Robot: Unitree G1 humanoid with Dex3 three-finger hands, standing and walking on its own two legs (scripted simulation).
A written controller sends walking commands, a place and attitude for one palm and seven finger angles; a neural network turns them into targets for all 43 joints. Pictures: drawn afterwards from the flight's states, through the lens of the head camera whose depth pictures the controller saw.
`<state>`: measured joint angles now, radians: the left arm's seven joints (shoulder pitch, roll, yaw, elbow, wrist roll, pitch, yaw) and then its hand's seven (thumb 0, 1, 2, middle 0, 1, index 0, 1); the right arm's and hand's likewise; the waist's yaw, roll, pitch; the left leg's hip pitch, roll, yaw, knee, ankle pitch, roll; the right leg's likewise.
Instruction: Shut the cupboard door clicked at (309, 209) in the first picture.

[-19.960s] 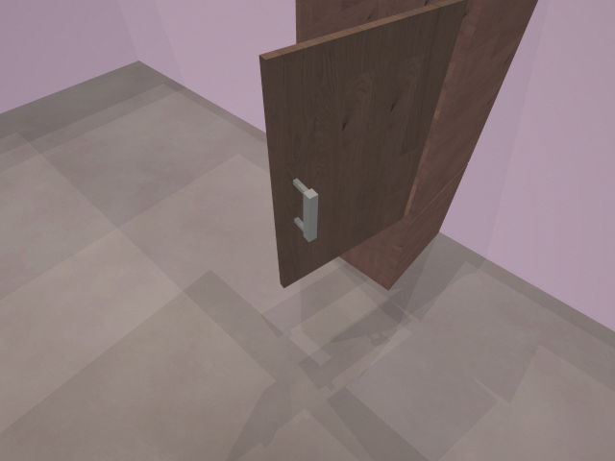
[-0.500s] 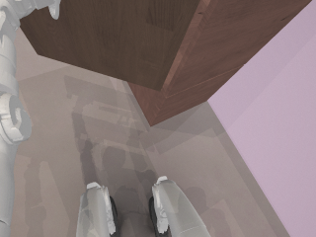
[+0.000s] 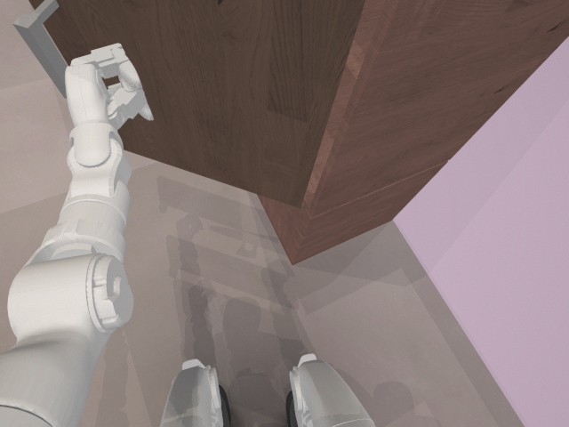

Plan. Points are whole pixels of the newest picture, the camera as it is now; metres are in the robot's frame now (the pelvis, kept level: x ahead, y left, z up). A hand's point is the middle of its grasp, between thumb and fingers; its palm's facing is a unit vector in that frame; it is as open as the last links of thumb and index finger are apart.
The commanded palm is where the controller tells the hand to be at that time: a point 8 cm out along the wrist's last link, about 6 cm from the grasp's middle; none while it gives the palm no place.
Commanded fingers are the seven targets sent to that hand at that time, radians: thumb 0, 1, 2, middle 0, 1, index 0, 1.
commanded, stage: pull the fist back off the door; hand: left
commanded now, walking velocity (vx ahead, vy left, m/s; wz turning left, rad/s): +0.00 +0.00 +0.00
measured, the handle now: (61, 52) +0.65 +0.24 +0.06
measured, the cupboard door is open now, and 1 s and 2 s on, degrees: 46 46 46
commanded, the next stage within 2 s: draw the hand back to the body in 0.36 s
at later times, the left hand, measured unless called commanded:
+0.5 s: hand (146, 143) +0.47 +0.12 +0.07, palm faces +0.12 -0.99 -0.02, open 3.1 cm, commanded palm +0.44 +0.16 +0.07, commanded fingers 0.00 0.90 0.90 -1.30 -1.50 -1.30 -1.50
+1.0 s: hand (42, 205) +0.35 +0.17 +0.16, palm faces +0.10 -0.99 -0.03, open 3.1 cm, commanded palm +0.30 +0.22 +0.17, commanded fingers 0.00 0.90 0.90 -1.11 -1.29 -1.11 -1.29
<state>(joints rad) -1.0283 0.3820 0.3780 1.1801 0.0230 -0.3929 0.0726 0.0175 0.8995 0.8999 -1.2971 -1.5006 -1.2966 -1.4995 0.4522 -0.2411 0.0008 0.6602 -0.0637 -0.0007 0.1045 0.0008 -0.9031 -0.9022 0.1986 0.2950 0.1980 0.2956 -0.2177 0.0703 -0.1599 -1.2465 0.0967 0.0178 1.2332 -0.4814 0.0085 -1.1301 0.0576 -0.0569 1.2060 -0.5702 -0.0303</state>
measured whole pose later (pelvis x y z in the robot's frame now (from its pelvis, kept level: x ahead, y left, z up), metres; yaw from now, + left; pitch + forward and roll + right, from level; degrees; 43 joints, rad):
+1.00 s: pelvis +0.00 +0.00 +0.07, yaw +2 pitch +9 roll -1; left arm -0.22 0.22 0.14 0.44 -0.20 -0.32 -0.06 0.02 0.90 0.90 -1.28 -1.47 -1.28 -1.47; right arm 0.29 -0.27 -0.01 0.61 0.06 0.00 -0.01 0.01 -0.90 -0.90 0.20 0.29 0.20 0.30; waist -0.04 0.04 -0.11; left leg -0.66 0.05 0.05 0.85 -0.35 0.01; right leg -0.56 0.02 -0.03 0.85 -0.45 -0.02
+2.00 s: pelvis +0.03 +0.00 +0.12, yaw +3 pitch -4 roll +0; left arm 0.47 0.34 0.33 -0.37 -0.08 -0.06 0.11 0.02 0.89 0.90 -0.22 -0.32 -0.22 -0.32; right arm 0.19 -0.24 0.01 0.64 0.02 -0.08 -0.08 0.01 -0.90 -0.90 0.20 0.29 0.20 0.30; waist 0.07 0.07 0.00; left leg -0.15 0.01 0.05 0.42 -0.21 0.01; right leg -0.04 0.01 -0.03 0.40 -0.29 -0.01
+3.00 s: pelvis -0.07 +0.03 +0.10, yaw +5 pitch -1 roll -2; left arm 0.51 0.41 0.45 -0.49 -0.04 -0.21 0.15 0.01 0.89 0.90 -0.21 -0.30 -0.21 -0.30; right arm 0.21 -0.22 0.01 0.58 0.01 -0.05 -0.08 0.01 -0.90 -0.90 0.20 0.30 0.20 0.30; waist 0.02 0.02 0.02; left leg -0.47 0.01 0.04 0.65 -0.25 0.05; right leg -0.35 0.01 -0.03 0.60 -0.25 0.01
